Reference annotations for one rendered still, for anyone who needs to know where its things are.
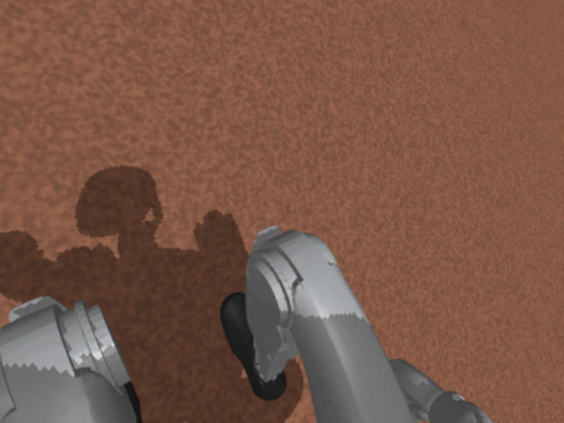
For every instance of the right robot foot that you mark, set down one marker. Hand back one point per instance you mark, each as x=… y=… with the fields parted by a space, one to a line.
x=234 y=321

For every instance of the right robot hand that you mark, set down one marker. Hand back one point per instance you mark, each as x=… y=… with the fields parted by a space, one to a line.
x=418 y=388

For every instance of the left robot foot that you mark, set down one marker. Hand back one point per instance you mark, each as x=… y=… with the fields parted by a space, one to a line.
x=134 y=400

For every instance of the right robot arm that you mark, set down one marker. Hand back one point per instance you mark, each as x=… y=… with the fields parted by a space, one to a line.
x=450 y=407

